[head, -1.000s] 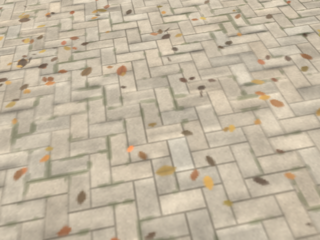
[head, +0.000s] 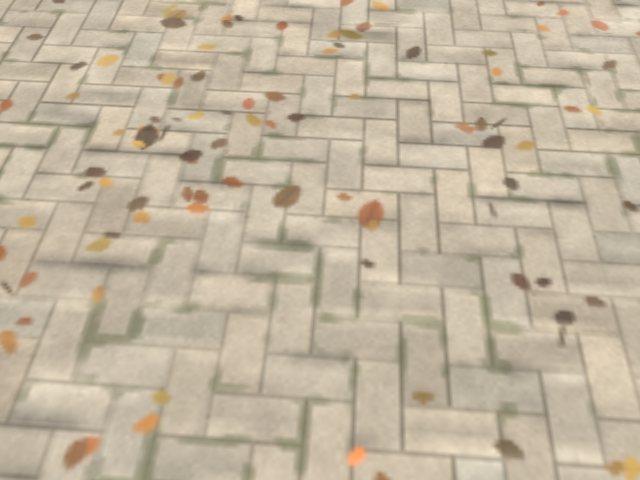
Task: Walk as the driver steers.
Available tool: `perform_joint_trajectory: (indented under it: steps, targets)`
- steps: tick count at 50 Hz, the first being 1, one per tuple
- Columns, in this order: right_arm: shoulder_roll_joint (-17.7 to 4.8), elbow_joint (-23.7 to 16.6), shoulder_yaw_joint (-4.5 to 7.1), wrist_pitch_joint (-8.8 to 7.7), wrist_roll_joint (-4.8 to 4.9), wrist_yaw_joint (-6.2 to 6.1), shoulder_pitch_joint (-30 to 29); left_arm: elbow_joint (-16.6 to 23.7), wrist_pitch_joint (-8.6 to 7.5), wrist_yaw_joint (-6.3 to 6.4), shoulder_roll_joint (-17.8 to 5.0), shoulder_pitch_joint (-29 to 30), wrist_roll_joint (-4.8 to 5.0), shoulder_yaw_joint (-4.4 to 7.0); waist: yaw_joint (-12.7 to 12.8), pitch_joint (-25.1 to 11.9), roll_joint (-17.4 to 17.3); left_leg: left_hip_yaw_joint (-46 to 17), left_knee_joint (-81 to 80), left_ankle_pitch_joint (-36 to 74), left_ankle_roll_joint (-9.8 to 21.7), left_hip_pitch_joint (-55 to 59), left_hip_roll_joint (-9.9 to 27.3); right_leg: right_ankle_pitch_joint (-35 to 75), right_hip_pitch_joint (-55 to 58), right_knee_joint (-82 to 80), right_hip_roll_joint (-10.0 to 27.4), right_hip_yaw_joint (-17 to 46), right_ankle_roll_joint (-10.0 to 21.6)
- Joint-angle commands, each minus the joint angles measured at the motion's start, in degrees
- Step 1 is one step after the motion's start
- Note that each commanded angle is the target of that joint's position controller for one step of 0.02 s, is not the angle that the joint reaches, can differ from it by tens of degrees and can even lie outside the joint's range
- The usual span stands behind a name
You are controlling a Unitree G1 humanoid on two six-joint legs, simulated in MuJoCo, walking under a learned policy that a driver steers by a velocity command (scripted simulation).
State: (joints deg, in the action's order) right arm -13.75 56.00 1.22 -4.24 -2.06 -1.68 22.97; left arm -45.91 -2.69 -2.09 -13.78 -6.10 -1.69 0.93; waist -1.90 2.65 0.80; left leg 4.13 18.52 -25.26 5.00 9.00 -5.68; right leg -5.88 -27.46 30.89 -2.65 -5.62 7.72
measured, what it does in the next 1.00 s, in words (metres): walks ahead, turning right: left foot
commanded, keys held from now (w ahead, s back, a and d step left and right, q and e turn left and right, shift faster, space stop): w+e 0.36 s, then w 0.52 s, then w+q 0.12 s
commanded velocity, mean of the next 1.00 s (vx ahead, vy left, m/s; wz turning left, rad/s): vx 0.50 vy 0.00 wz -0.28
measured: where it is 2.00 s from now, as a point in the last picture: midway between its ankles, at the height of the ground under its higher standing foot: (371, 252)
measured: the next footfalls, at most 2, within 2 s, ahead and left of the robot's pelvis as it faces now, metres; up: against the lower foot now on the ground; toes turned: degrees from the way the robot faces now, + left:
left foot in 0.52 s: +0.49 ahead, +0.05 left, +0.00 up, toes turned -17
right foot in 1.04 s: +0.67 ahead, -0.22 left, +0.00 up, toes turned -18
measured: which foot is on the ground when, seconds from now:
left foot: down 0.00-0.02, up 0.04-0.50, down 0.52-1.00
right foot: down 0.00-0.52, up 0.54-1.00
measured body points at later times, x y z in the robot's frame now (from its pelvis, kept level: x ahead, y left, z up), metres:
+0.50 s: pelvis +0.29 +0.00 +0.01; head +0.33 -0.01 +0.46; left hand +0.33 +0.28 -0.12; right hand +0.46 -0.27 -0.08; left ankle +0.45 +0.07 -0.71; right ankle +0.12 -0.06 -0.72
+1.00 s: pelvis +0.54 -0.07 +0.02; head +0.57 -0.09 +0.47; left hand +0.82 +0.06 -0.07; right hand +0.40 -0.29 -0.12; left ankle +0.45 +0.06 -0.72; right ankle +0.63 -0.21 -0.71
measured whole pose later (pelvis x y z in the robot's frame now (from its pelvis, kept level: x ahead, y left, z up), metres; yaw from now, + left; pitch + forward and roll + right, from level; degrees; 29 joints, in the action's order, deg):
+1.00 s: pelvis +0.54 -0.07 +0.02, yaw -17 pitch +2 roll +2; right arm -12.8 55.3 1.5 -4.4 -0.7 0.5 27.3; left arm -43.2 -2.7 -1.9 -13.0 -1.0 -1.9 -0.2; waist -5.4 1.7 1.5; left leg 0.7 15.4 -19.1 2.0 2.2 -3.1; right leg -7.0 -28.3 31.7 1.7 -2.0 2.2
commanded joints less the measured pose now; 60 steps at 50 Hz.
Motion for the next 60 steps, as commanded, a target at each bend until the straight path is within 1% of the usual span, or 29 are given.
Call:
perform_joint_trajectory:
  steps: [1, 2, 3, 5, 6, 8, 10, 15, 20, 23, 25, 26, 27, 28, 29, 30, 32, 36, 40, 46, 49, 51, 52, 53, 54, 55, 56, 58, 60]
  targets:
    - [-8.22, -6.42, 1.19, -0.93, 1.07, -0.14, -2.12, -3.13, -0.45, 1.76, -15.32, -25.3, -1.25, 5.14, 11.89, -16.27, 3.87, 4.11, 51.08, 43.06, -1.57, -23.22, 9.64, -2.82, 36.09, -3.59, 13.09, 22.0, 9.96]
    - [-6.98, -7.87, 1.37, -1.46, 1.39, 0.95, 0.04, -2.71, 0.19, 1.4, -16.27, -21.41, 0.22, 5.59, 6.72, -19.84, 12.64, -2.94, 66.43, -4.24, -3.21, -43.3, -1.67, 5.05, 46.14, -10.17, 22.89, 50.04, 18.48]
    - [-8.09, -8.55, 1.14, -1.83, 0.03, 1.31, -3.72, -2.54, 0.33, 0.92, -14.59, -17.37, 1.96, 5.61, 6.21, -13.89, 3.19, -10.06, 66.33, 0.93, -1.92, -48.61, 3.78, 0.25, 41.51, -11.9, 20.47, 43.56, 16.91]
    - [-7.91, -9.94, 0.95, -2.52, 0.54, 1.82, -7.46, -1.71, 0.54, 1.1, -8.51, -12.3, 1.32, 4.17, 3.17, -2.56, -3.73, -8.42, 57.62, 6.99, -2.41, -47.02, 8.25, 2.87, 25.49, -16.19, 16.62, 32.2, 12.53]
    - [-7.48, -10.57, 0.87, -1.56, -0.27, 1.87, -7.92, -1.99, 0.28, 1.41, -7.19, -11.62, 1.42, 3.68, 1.57, -0.45, -3.97, -8.22, 54.07, 7.09, -3.44, -44.64, 9.4, 6.94, 20.26, -17.1, 14.06, 28.82, 10.97]
    - [-5.94, -10.89, 0.34, 0.65, -1.14, 2.21, -6.41, -2.22, -0.61, 1.57, -8.03, -11.93, 1.58, 3.71, 0.07, -1.11, -1.55, -6.86, 49.17, 7.51, -5.33, -41.17, 10.15, 11.87, 15.85, -18.34, 10.91, 24.38, 9.95]
    - [-5.35, -12.33, 0.05, 1.59, -1.12, 2.36, -8.51, -2.53, -1.22, 1.58, -10.08, -13.26, 1.73, 4.3, 0.16, -1.15, -0.3, -5.19, 43.72, 10.1, -6.88, -41.57, 10.4, 14.26, 14.11, -19.17, 8.88, 22.01, 9.55]
    - [-5.09, -16.91, -0.41, 1.7, -0.54, 2.71, -20.53, -3.09, -0.68, 1.8, -10.51, -18.61, 2.02, 4.75, 4.82, -0.52, 2.17, -3.78, 27.53, 22.37, -8.61, -45.29, 9.59, 15.99, 18.45, -18.02, 6.07, 21.66, 5.25]
    - [-5.36, -19.71, -1.0, 0.83, 0.1, 3.0, -27.34, -3.24, -0.24, 2.49, -10.64, -22.27, 1.04, 4.89, 7.79, -1.18, 3.14, -3.69, 17.82, 24.18, -7.08, -45.44, 7.2, 21.51, 26.75, -13.97, 7.88, 24.32, 4.33]
    - [-7.13, -18.61, -0.4, 0.06, 0.13, 2.83, -22.38, -2.69, -0.73, 3.05, -11.0, -19.65, 0.68, 4.74, 4.69, -1.98, 4.0, -4.33, 11.6, 21.05, -4.06, -34.71, 5.79, 26.39, 26.72, -10.75, 9.87, 25.35, 2.06]
    - [-9.84, -14.63, 0.97, -0.93, -0.03, 1.84, -9.6, -2.83, -1.34, 2.59, -11.46, -17.94, 0.89, 4.6, -1.49, -7.68, 1.6, -3.89, 6.75, 19.8, -1.23, -18.68, 4.77, 33.8, 25.15, 3.52, 6.56, 21.97, 0.02]
    - [-12.98, -13.8, 1.82, -1.45, -1.0, 0.92, -1.19, -1.63, -1.81, 2.11, -8.85, -18.16, 1.27, 3.74, -4.69, -14.51, -2.51, -14.2, 6.09, 12.38, 1.59, -6.16, 14.7, 20.79, 18.14, 17.1, 3.83, 19.43, -1.09]
    - [-18.77, -12.87, 3.61, -0.66, -1.61, 0.73, 2.25, -1.29, -1.68, 1.92, -4.13, -26.59, 2.94, 2.86, -1.69, -20.99, -16.34, -40.67, 2.24, 8.82, 9.92, 7.75, 29.29, -15.96, 1.14, 35.27, -5.96, 12.5, -3.7]
    - [-14.93, -12.53, 3.4, 0.18, 0.06, 1.36, -0.29, -2.51, -1.25, 2.37, -8.49, -25.6, 0.77, 3.18, -0.57, -16.78, -10.58, -48.5, -1.85, 2.35, 10.69, 3.22, 29.45, -22.78, -6.03, 40.95, -3.46, 13.09, -3.19]
    - [-10.61, -13.52, 2.54, 0.25, 0.58, 1.67, -5.06, -2.07, -1.04, 2.11, -8.94, -20.35, 0.23, 3.37, 0.12, -8.23, -4.08, -39.57, -2.81, 1.79, 9.71, -4.7, 26.79, -17.64, -7.25, 41.57, -0.99, 13.74, -3.29]
    - [-7.94, -13.45, 1.93, 0.01, 0.37, 1.96, -7.57, -1.14, -1.14, 1.72, -8.12, -16.41, 0.1, 3.01, 0.42, -4.62, -1.39, -32.36, -4.03, 7.27, 8.35, -10.12, 23.83, -14.36, -6.74, 39.12, 0.69, 13.24, -3.46]
    - [-6.43, -11.74, 1.4, -0.63, 0.5, 1.8, -7.37, -0.43, -0.34, 0.91, -7.23, -14.68, -0.5, 2.84, 2.17, -2.24, -5.24, -22.73, -5.93, 17.38, 5.84, -15.39, 18.92, -12.88, -4.36, 34.56, 2.92, 12.08, -4.1]
    - [-7.22, -8.81, 1.74, -2.1, 1.46, 2.28, -3.38, -0.09, 0.74, 0.15, -5.6, -12.91, -0.96, 2.19, 2.98, -2.62, -6.33, -16.74, -8.26, 27.01, 6.91, -15.47, 17.64, -10.26, -5.71, 30.52, 3.86, 9.63, -5.55]
    - [-6.81, -6.67, 1.75, -1.62, 1.64, 2.27, -0.39, 3.25, 0.55, -0.33, -4.03, -2.36, -0.83, 0.97, 1.13, 0.27, -5.57, -12.15, -11.29, 27.9, 6.69, -15.3, 15.79, -2.46, -9.49, 19.33, 6.73, 5.76, -7.29]
    - [-8.13, -3.53, 2.1, -1.16, 1.49, 2.22, 4.96, 6.12, -0.13, -0.08, -3.44, 7.13, 0.01, -0.07, -1.43, 1.1, -5.57, -10.62, -8.18, 35.55, 5.44, -12.81, 16.49, 1.98, -3.0, 4.64, 4.92, 2.62, -6.5]
    - [-9.49, -2.93, 2.51, -0.64, 1.18, 1.75, 4.08, 5.84, -0.88, 0.64, -4.75, 4.65, -0.05, 0.45, 0.81, 0.38, -5.43, -12.94, -2.64, 41.91, 4.6, -10.66, 17.92, -2.53, 2.8, 0.35, 3.31, 3.2, -5.0]
    - [-8.98, -2.84, 2.36, -0.5, 1.73, 1.77, 3.27, 1.58, -2.13, 1.74, -7.43, -8.14, -0.98, 1.82, 6.4, -6.37, -2.01, -10.08, 12.73, 45.4, 2.72, -14.8, 13.79, -1.69, 21.3, -5.75, 2.81, 3.96, -2.87]
    - [-6.39, -5.09, 1.61, -0.79, 2.16, 1.93, 2.09, 0.36, -2.64, 2.63, -11.98, -17.99, -2.28, 3.08, 10.3, -14.0, 3.69, -7.59, 28.16, 29.83, 1.39, -24.61, 10.23, -8.32, 35.12, -7.22, 15.49, 16.85, -0.02]
    - [-0.17, -6.2, 0.44, -0.47, 3.56, 1.65, 8.96, 0.14, -1.83, 2.76, -17.28, -19.46, -2.32, 4.43, 7.2, -19.69, 15.23, -2.76, 44.94, -5.01, -0.44, -41.72, 1.96, -11.75, 46.01, -12.68, 29.88, 38.87, 5.96]
    - [-7.34, -4.79, 2.24, 0.57, 1.75, 1.08, 6.14, 0.6, -1.08, 2.52, -12.69, -16.83, -0.41, 3.88, 7.24, -14.86, 6.14, -6.88, 50.18, -3.98, 0.21, -45.8, 4.81, -18.33, 39.42, -15.16, 27.95, 40.47, 6.09]
    - [-7.14, -5.37, 2.65, 0.74, 1.54, 1.55, 2.43, 1.22, -1.19, 2.36, -8.47, -11.7, -0.05, 2.69, 5.22, -6.9, 3.52, -8.07, 49.8, 1.4, 0.42, -46.35, 7.19, -17.79, 32.01, -16.99, 24.84, 31.85, 4.52]
    - [-5.54, -5.6, 2.46, 0.89, 1.59, 1.99, 0.62, 1.32, -1.62, 2.16, -6.09, -8.85, 0.04, 2.17, 3.96, -3.29, 3.54, -7.74, 47.91, 4.97, 0.05, -44.86, 8.89, -11.91, 26.37, -19.21, 22.1, 24.99, 3.1]
    - [-4.56, -5.21, 2.72, 2.26, 0.51, 2.81, 0.6, 0.49, -2.47, 2.51, -4.18, -7.97, 0.28, 1.73, 1.72, -0.98, 5.31, -7.09, 46.0, 7.65, -1.02, -41.62, 10.33, -3.88, 20.78, -21.27, 18.29, 15.73, 0.52]
    - [-3.22, -5.88, 2.74, 3.25, 0.39, 3.49, -0.63, -0.47, -3.54, 2.56, -4.5, -9.55, 0.58, 2.0, 0.94, -1.41, 4.17, -6.5, 46.36, 10.1, -1.62, -41.9, 10.34, 2.47, 20.33, -22.15, 17.99, 11.52, 0.68]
